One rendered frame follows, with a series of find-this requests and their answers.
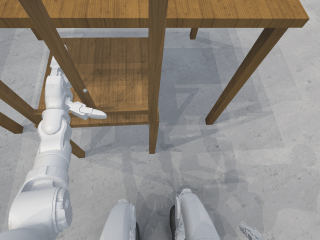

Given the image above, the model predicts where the robot thigh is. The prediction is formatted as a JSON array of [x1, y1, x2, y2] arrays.
[[99, 203, 136, 240], [174, 193, 221, 240]]

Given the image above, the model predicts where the right robot thigh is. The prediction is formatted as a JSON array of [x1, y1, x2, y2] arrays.
[[174, 193, 221, 240]]

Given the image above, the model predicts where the left robot forearm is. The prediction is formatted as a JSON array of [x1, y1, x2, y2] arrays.
[[8, 108, 72, 230]]

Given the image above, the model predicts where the left robot thigh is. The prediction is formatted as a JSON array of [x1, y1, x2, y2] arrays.
[[99, 203, 136, 240]]

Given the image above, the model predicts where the robot right hand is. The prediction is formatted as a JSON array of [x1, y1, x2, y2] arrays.
[[239, 224, 266, 240]]

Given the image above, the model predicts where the table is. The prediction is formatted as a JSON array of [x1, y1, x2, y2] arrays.
[[0, 0, 310, 134]]

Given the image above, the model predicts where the chair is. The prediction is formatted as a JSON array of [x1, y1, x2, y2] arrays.
[[0, 0, 169, 158]]

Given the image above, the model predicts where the robot left upper arm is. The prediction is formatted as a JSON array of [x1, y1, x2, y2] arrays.
[[0, 186, 73, 240]]

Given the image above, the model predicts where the robot left hand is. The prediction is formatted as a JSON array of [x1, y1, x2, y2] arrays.
[[44, 44, 107, 120]]

